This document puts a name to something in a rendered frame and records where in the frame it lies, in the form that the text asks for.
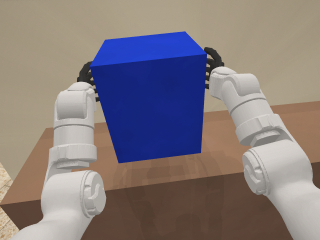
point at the robot left hand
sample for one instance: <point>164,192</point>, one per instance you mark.
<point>85,76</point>

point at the robot right upper arm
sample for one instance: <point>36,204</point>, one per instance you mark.
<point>280,171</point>

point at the pedestal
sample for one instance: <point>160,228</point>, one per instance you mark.
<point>202,196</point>

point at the carton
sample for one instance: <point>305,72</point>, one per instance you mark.
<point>152,90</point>

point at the robot right hand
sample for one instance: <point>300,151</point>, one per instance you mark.
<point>217,62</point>

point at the robot left upper arm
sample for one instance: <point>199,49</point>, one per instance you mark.
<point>69,203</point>

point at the robot left forearm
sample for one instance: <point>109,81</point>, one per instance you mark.
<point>73,140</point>

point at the robot right forearm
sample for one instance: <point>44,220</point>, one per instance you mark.
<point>255,122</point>

